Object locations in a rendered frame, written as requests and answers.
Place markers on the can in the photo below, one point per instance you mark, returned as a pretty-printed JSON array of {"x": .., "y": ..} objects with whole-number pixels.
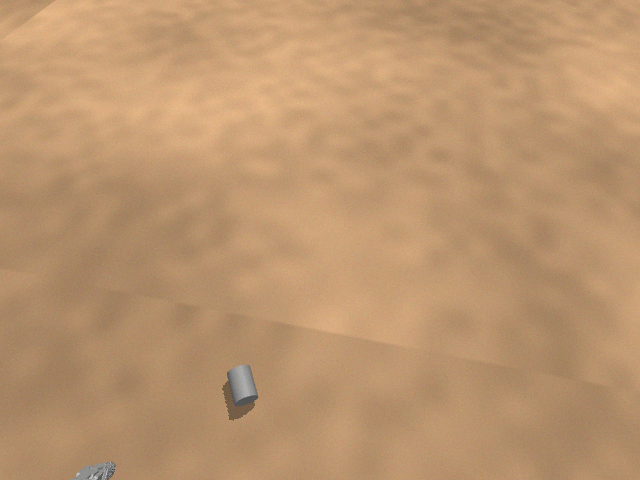
[{"x": 242, "y": 385}]

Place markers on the left robot hand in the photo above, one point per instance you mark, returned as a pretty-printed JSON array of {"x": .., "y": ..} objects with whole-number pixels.
[{"x": 101, "y": 471}]

